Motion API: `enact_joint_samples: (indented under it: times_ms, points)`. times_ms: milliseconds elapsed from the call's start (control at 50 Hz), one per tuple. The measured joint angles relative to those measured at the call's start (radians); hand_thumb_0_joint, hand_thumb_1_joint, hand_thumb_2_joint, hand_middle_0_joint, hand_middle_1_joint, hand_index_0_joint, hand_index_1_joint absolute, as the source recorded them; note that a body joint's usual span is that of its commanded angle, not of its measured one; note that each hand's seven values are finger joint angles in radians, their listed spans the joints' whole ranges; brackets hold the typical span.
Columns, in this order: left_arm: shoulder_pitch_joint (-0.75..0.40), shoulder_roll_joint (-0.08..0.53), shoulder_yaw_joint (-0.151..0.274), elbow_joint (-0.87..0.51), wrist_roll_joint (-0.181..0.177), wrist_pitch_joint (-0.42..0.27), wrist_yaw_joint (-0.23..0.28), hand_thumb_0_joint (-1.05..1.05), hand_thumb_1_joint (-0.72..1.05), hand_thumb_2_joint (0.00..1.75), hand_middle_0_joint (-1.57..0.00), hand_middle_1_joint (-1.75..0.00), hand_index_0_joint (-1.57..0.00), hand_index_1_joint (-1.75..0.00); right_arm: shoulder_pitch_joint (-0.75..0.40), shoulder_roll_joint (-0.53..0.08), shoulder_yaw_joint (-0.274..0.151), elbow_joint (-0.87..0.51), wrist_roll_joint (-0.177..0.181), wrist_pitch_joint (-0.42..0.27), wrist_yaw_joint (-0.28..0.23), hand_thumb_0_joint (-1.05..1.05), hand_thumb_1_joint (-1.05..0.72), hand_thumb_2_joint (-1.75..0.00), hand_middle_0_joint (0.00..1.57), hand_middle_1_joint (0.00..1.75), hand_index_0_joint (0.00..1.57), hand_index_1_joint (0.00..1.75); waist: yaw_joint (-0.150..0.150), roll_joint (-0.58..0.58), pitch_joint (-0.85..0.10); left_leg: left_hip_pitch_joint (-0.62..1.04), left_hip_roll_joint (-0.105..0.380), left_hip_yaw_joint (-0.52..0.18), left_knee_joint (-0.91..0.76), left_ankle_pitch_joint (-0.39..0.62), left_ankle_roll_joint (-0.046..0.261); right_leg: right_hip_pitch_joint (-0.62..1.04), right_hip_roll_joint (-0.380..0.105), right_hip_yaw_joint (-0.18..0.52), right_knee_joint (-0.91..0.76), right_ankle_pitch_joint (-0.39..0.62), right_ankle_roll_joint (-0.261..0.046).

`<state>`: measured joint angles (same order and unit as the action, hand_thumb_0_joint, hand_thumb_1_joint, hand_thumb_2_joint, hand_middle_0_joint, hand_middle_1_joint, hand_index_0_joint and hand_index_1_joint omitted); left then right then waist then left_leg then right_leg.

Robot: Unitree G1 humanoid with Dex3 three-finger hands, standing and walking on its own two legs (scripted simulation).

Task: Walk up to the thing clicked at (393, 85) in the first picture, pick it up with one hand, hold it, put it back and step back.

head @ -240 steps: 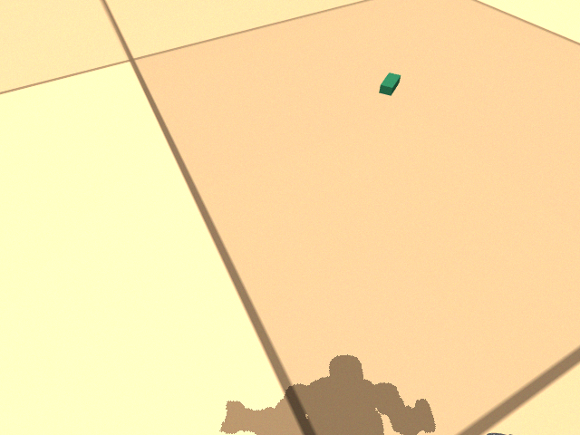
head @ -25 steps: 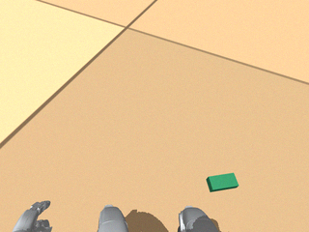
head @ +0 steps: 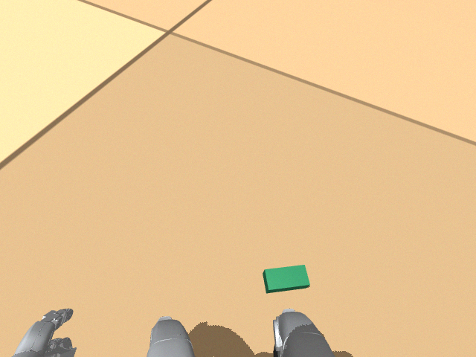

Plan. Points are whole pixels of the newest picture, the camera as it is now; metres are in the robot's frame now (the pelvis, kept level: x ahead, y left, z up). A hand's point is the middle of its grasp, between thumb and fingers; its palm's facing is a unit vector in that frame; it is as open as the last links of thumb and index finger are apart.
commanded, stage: walk up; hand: left
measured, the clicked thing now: (285, 278) +0.40 -0.24 -0.70
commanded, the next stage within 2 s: none
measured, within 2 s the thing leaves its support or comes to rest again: neither
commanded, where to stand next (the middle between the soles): +0.05 -0.48 m, yaw +6 degrees
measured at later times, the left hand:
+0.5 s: hand out of the picture +0.09 +0.08 -0.14, palm faces -0.04 -0.94 -0.35, open 7.4 cm
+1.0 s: hand out of the picture +0.01 -0.15 -0.14, palm faces +0.00 -0.94 -0.34, open 7.4 cm
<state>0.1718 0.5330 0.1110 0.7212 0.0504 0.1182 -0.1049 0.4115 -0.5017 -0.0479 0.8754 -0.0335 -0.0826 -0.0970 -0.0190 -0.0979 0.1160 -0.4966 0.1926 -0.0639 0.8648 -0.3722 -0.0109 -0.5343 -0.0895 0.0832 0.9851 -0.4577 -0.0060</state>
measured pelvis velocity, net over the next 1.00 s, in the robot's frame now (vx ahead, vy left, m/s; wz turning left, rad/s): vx -0.06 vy -0.43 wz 0.07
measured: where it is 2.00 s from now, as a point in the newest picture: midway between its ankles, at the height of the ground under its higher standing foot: outside the picture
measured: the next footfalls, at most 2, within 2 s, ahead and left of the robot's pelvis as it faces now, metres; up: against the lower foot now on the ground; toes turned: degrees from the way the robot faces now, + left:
right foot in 0.02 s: +0.08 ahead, -0.21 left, +0.00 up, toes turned +0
left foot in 0.26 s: +0.08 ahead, -0.01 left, +0.00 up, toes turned +6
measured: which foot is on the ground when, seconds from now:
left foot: down 0.00-0.04, up 0.06-0.24, down 0.26-0.60, up 0.62-0.82, down 0.84-1.00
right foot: up 0.00-0.00, down 0.02-0.26, up 0.28-0.56, down 0.58-0.84, up 0.86-1.00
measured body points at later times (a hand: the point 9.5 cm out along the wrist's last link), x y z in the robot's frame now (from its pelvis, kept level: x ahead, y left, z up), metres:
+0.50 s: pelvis -0.03 -0.21 +0.00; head +0.02 -0.16 +0.45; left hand +0.09 +0.13 -0.12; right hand +0.00 -0.57 -0.06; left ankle +0.04 -0.02 -0.69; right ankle +0.03 -0.40 -0.64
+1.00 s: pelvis -0.06 -0.43 +0.01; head -0.02 -0.38 +0.46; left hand +0.01 -0.10 -0.12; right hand -0.01 -0.78 -0.06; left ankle -0.02 -0.29 -0.69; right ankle -0.01 -0.58 -0.62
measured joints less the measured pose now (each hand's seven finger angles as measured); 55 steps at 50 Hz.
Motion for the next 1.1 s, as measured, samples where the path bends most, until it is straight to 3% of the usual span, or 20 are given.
enact_joint_samples:
  times_ms: [20, 40, 80, 160, 220, 280, 340, 420, 520, 580, 600, 620, 660, 720, 800, 860, 920, 1000, 1040, 1100]
  points:
    - [0.003, 0.005, 0.004, -0.002, 0.001, -0.006, 0.001, 0.01, 0.91, 0.9, -0.2, -0.3, -0.2, -0.3, -0.003, -0.013, -0.003, 0.003, -0.001, 0.005, 0.0, 0.01, -0.89, -0.9, 0.22, 0.3, 0.21, 0.3, 0.002, 0.003, -0.009, -0.017, 0.016, -0.015, 0.022, -0.01, 0.003, 0.037, 0.002, -0.01, -0.072, 0.021, 0.001]
    - [0.0, -0.003, 0.01, -0.001, 0.007, -0.016, 0.006, 0.01, 0.91, 0.9, -0.2, -0.3, -0.2, -0.3, -0.012, -0.031, -0.007, 0.011, -0.002, 0.012, -0.003, 0.01, -0.89, -0.9, 0.22, 0.3, 0.21, 0.3, 0.006, 0.027, -0.005, -0.038, 0.04, -0.046, 0.057, -0.026, 0.028, 0.04, 0.026, -0.03, -0.071, 0.034, 0.037]
    - [0.001, -0.028, 0.003, 0.001, 0.015, -0.031, 0.016, 0.01, 0.91, 0.9, -0.2, -0.3, -0.2, -0.3, -0.042, -0.044, -0.018, 0.04, 0.009, 0.039, -0.017, 0.01, -0.89, -0.9, 0.21, 0.3, 0.21, 0.3, 0.008, 0.049, 0.0, -0.085, 0.004, -0.09, 0.187, -0.135, 0.053, 0.021, 0.045, -0.059, -0.012, 0.013, 0.057]
    - [0.01, -0.104, -0.039, 0.021, 0.006, -0.029, 0.025, 0.01, 0.91, 0.9, -0.2, -0.3, -0.2, -0.3, -0.103, -0.038, -0.018, 0.076, 0.042, 0.038, -0.024, 0.01, -0.9, -0.9, 0.21, 0.3, 0.21, 0.3, 0.03, 0.075, 0.003, -0.103, -0.101, 0.023, 0.28, -0.153, 0.062, 0.054, 0.063, -0.084, -0.073, 0.05, 0.016]
    - [0.02, -0.123, -0.06, 0.023, 0.012, -0.015, 0.022, 0.01, 0.9, 0.9, -0.21, -0.3, -0.21, -0.3, -0.095, -0.004, -0.006, 0.065, 0.052, 0.01, -0.009, 0.01, -0.9, -0.9, 0.21, 0.3, 0.2, 0.3, 0.046, 0.069, -0.009, -0.029, -0.16, 0.129, 0.134, -0.094, 0.072, 0.076, 0.076, -0.106, -0.126, 0.076, -0.022]
    - [0.025, -0.105, -0.063, 0.01, 0.015, -0.003, 0.028, 0.01, 0.9, 0.9, -0.21, -0.31, -0.21, -0.3, -0.058, 0.042, 0.005, 0.037, 0.032, -0.017, -0.004, 0.01, -0.9, -0.9, 0.21, 0.3, 0.21, 0.3, 0.046, 0.037, -0.017, 0.042, -0.193, 0.138, -0.021, -0.007, 0.069, 0.054, 0.097, -0.114, -0.084, 0.052, -0.048]
    - [0.018, -0.082, -0.052, 0.01, 0.019, 0.005, 0.042, 0.01, 0.9, 0.9, -0.21, -0.3, -0.21, -0.3, -0.047, 0.076, 0.027, 0.017, 0.028, -0.021, -0.006, 0.0, -0.9, -0.9, 0.21, 0.3, 0.21, 0.3, 0.035, 0.005, 0.006, 0.038, -0.163, 0.114, -0.011, 0.003, 0.039, -0.017, 0.135, -0.054, 0.104, -0.039, -0.042]
    - [-0.002, -0.052, -0.026, 0.008, 0.006, 0.002, 0.033, 0.01, 0.9, 0.9, -0.21, -0.3, -0.2, -0.3, -0.026, 0.078, 0.026, -0.001, 0.023, -0.013, -0.013, 0.0, -0.89, -0.9, 0.22, 0.3, 0.21, 0.3, 0.023, -0.015, 0.028, 0.036, -0.114, 0.076, -0.027, 0.03, 0.014, -0.085, 0.095, 0.014, 0.247, 0.0, -0.03]
    - [-0.009, -0.017, 0.002, -0.005, 0.002, 0.002, 0.011, 0.01, 0.91, 0.9, -0.21, -0.3, -0.2, -0.3, -0.012, 0.033, 0.007, -0.016, 0.0, 0.001, -0.005, 0.01, -0.89, -0.9, 0.22, 0.3, 0.21, 0.3, 0.009, -0.009, 0.019, -0.015, -0.042, 0.016, 0.006, 0.027, 0.01, -0.054, 0.015, 0.026, 0.156, -0.028, -0.001]
    - [-0.003, 0.005, 0.017, -0.008, 0.003, -0.005, 0.005, 0.01, 0.91, 0.9, -0.2, -0.3, -0.2, -0.3, -0.018, 0.001, -0.004, -0.012, -0.008, 0.012, -0.002, 0.01, -0.89, -0.9, 0.22, 0.3, 0.21, 0.3, 0.008, 0.0, -0.005, -0.063, 0.008, -0.029, 0.039, 0.016, 0.008, 0.027, 0.005, -0.005, -0.007, -0.025, -0.002]
    - [-0.002, 0.0, 0.025, -0.007, 0.007, -0.013, 0.008, 0.01, 0.91, 0.9, -0.2, -0.3, -0.2, -0.3, -0.026, -0.014, -0.008, -0.005, -0.011, 0.019, -0.003, 0.01, -0.89, -0.9, 0.22, 0.3, 0.21, 0.3, 0.012, 0.019, -0.004, -0.082, 0.026, -0.061, 0.067, -0.01, 0.023, 0.028, 0.027, -0.023, -0.008, -0.013, 0.029]
    - [0.003, -0.009, 0.026, -0.007, 0.014, -0.022, 0.013, 0.01, 0.91, 0.9, -0.2, -0.3, -0.2, -0.3, -0.037, -0.025, -0.014, 0.009, -0.008, 0.031, -0.008, 0.01, -0.89, -0.9, 0.22, 0.3, 0.21, 0.3, 0.014, 0.035, -0.003, -0.105, 0.02, -0.098, 0.121, -0.08, 0.038, 0.013, 0.046, -0.041, 0.025, -0.018, 0.044]
    - [0.011, -0.042, 0.011, 0.004, 0.011, -0.028, 0.023, 0.01, 0.91, 0.9, -0.2, -0.3, -0.2, -0.3, -0.071, -0.028, -0.029, 0.044, 0.005, 0.058, -0.026, 0.01, -0.89, -0.9, 0.21, 0.3, 0.21, 0.3, 0.02, 0.044, -0.001, -0.142, -0.048, -0.106, 0.251, -0.153, 0.049, 0.006, 0.052, -0.059, 0.048, -0.021, 0.042]
    - [0.025, -0.109, -0.025, 0.029, 0.011, -0.022, 0.028, 0.01, 0.91, 0.9, -0.2, -0.3, -0.2, -0.3, -0.111, -0.03, -0.034, 0.077, 0.031, 0.053, -0.029, 0.01, -0.9, -0.9, 0.21, 0.3, 0.21, 0.3, 0.035, 0.077, 0.002, -0.147, -0.125, -0.012, 0.323, -0.141, 0.052, 0.039, 0.07, -0.083, -0.03, 0.027, 0.009]
    - [0.046, -0.137, -0.045, 0.035, 0.02, -0.008, 0.024, 0.01, 0.9, 0.9, -0.21, -0.3, -0.21, -0.3, -0.094, 0.012, -0.016, 0.075, 0.041, 0.022, -0.008, 0.01, -0.9, -0.9, 0.21, 0.3, 0.2, 0.3, 0.056, 0.069, -0.012, -0.035, -0.185, 0.144, 0.156, -0.118, 0.063, 0.077, 0.089, -0.116, -0.132, 0.082, -0.04]
    - [0.056, -0.116, -0.045, 0.016, 0.018, -0.001, 0.03, 0.01, 0.9, 0.9, -0.21, -0.31, -0.21, -0.3, -0.06, 0.055, 0.001, 0.058, 0.026, -0.004, -0.001, 0.01, -0.9, -0.9, 0.21, 0.3, 0.21, 0.3, 0.06, 0.032, -0.016, 0.075, -0.217, 0.163, -0.06, -0.007, 0.076, 0.056, 0.108, -0.127, -0.118, 0.09, -0.057]
    - [0.05, -0.101, -0.037, 0.016, 0.021, 0.003, 0.046, 0.01, 0.9, 0.9, -0.21, -0.3, -0.21, -0.3, -0.054, 0.082, 0.015, 0.036, 0.018, -0.008, -0.001, 0.01, -0.9, -0.9, 0.21, 0.3, 0.21, 0.3, 0.046, 0.002, 0.015, 0.068, -0.192, 0.144, -0.042, 0.003, 0.057, -0.015, 0.149, -0.053, 0.074, -0.015, -0.033]
    - [0.036, -0.072, -0.015, 0.017, 0.009, 0.005, 0.042, 0.01, 0.9, 0.9, -0.21, -0.3, -0.21, -0.3, -0.054, 0.085, 0.01, 0.013, 0.017, -0.005, -0.011, 0.01, -0.89, -0.9, 0.22, 0.3, 0.21, 0.3, 0.036, -0.021, 0.041, 0.072, -0.136, 0.118, -0.052, 0.026, 0.028, -0.097, 0.131, 0.049, 0.299, 0.008, -0.015]
    - [0.032, -0.057, -0.003, 0.019, -0.003, -0.002, 0.038, 0.01, 0.9, 0.9, -0.21, -0.3, -0.2, -0.3, -0.058, 0.074, 0.003, 0.005, 0.011, 0.0, -0.005, 0.01, -0.89, -0.9, 0.22, 0.3, 0.21, 0.3, 0.03, -0.023, 0.043, 0.064, -0.104, 0.101, -0.045, 0.029, 0.017, -0.102, 0.103, 0.084, 0.326, 0.032, -0.004]
    - [0.039, -0.044, 0.001, 0.042, -0.024, -0.014, 0.031, 0.01, 0.91, 0.9, -0.21, -0.3, -0.2, -0.3, -0.075, 0.049, -0.007, 0.0, -0.004, 0.016, 0.013, 0.01, -0.89, -0.9, 0.22, 0.3, 0.21, 0.3, 0.018, -0.01, 0.024, 0.05, -0.053, 0.074, -0.033, 0.018, 0.016, -0.036, 0.039, 0.061, 0.18, 0.013, 0.013]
